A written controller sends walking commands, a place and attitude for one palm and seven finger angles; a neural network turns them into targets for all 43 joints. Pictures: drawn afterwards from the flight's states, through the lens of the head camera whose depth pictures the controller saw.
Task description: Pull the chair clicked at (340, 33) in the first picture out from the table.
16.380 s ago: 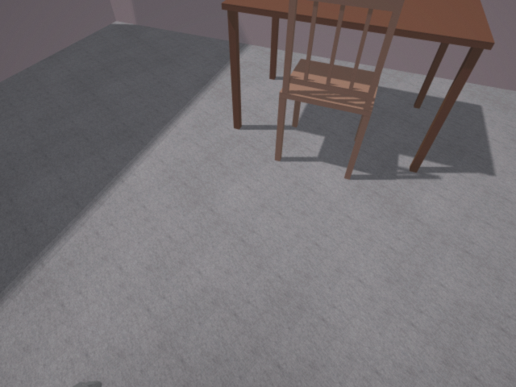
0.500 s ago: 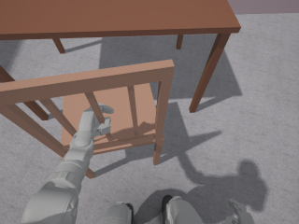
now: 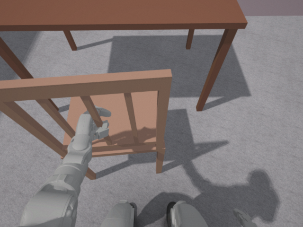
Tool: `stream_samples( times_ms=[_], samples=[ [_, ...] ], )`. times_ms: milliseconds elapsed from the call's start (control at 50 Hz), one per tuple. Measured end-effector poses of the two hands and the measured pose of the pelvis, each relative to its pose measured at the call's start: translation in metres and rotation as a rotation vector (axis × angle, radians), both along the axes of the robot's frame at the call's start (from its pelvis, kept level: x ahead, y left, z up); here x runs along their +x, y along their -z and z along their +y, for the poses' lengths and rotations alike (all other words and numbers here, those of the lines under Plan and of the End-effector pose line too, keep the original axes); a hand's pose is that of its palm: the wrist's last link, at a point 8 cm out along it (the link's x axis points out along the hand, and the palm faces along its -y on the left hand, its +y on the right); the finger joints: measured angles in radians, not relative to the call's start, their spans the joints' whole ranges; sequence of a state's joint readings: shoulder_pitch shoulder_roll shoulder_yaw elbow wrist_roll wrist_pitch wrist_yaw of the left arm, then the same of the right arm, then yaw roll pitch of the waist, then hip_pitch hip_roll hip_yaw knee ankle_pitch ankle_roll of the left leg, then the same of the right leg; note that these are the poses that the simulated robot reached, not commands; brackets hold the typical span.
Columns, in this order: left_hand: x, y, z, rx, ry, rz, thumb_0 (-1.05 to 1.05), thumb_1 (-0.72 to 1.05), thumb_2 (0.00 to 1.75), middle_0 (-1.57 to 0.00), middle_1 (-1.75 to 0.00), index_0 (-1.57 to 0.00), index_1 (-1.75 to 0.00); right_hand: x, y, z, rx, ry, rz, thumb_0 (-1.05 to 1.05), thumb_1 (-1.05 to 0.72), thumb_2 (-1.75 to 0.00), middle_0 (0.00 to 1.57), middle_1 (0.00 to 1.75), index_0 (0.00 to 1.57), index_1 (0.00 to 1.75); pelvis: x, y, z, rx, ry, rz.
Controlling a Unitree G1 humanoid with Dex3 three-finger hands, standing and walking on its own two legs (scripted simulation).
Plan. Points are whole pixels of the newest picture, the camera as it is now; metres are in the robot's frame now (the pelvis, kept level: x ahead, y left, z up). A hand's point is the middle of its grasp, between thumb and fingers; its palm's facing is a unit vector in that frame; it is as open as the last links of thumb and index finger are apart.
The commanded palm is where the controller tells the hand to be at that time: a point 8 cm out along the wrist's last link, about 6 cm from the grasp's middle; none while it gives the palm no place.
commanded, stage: step backward, pulling the chair out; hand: left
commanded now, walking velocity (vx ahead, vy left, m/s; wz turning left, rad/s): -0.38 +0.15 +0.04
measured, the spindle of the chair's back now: (99, 124) +0.41 +0.17 -0.05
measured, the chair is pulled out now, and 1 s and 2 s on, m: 0.28 0.41 0.55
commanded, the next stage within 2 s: stop walking, hand still on the chair in 1.50 s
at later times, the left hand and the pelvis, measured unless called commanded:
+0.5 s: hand (101, 148) +0.32 +0.15 -0.04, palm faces +0.01 -0.97 -0.23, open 5.1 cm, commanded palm +0.33 +0.20 -0.04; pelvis -0.05 +0.01 +0.00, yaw +3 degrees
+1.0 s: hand (98, 169) +0.26 +0.15 -0.04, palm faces -0.01 -0.97 -0.22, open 5.1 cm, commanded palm +0.26 +0.20 -0.04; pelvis -0.12 +0.01 +0.01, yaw +1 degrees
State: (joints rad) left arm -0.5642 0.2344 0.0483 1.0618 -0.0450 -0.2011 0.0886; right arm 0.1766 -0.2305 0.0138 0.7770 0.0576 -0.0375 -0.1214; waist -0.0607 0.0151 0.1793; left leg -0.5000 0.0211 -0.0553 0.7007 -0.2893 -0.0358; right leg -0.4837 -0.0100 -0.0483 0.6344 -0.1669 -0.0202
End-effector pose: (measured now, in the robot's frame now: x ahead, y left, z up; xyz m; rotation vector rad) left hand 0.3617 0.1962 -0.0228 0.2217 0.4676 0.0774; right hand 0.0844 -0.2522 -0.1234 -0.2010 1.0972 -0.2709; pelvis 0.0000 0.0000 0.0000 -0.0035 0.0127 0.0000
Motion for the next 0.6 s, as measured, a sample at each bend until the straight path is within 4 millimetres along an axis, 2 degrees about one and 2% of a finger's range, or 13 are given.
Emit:
stream_samples(
  times_ms=[100, 200, 380, 600],
  samples=[
    [-0.014, -0.001, -0.001, -0.007, 0.000, 0.018, 0.03, 0.72, 0.83, -0.33, -1.20, -0.50, -1.45, -0.010, -0.008, -0.010, -0.044, -0.020, 0.004, 0.01, -0.91, -0.90, 0.20, 0.30, 0.20, 0.30, -0.011, -0.004, 0.006, 0.014, -0.033, 0.008],
    [-0.029, -0.001, 0.001, -0.013, 0.020, 0.019, 0.03, 0.73, 0.82, -0.31, -1.22, -0.50, -1.45, -0.021, -0.014, -0.011, -0.076, -0.038, 0.023, 0.01, -0.91, -0.90, 0.20, 0.30, 0.20, 0.30, -0.023, -0.005, 0.010, 0.013, -0.018, 0.005],
    [-0.049, -0.001, 0.003, 0.013, -0.008, -0.005, 0.03, 0.71, 0.83, -0.35, -1.25, -0.50, -1.45, -0.033, 0.004, -0.005, -0.009, -0.028, -0.006, 0.01, -0.91, -0.90, 0.20, 0.30, 0.20, 0.30, -0.041, 0.006, -0.002, 0.033, -0.022, -0.014],
    [-0.070, -0.003, 0.007, -0.012, 0.004, 0.041, 0.04, 0.73, 0.81, -0.30, -1.26, -0.50, -1.45, -0.076, -0.007, 0.005, -0.036, -0.050, 0.080, 0.01, -0.91, -0.90, 0.20, 0.30, 0.20, 0.30, -0.060, -0.007, 0.011, 0.011, -0.035, 0.016]
  ],
)
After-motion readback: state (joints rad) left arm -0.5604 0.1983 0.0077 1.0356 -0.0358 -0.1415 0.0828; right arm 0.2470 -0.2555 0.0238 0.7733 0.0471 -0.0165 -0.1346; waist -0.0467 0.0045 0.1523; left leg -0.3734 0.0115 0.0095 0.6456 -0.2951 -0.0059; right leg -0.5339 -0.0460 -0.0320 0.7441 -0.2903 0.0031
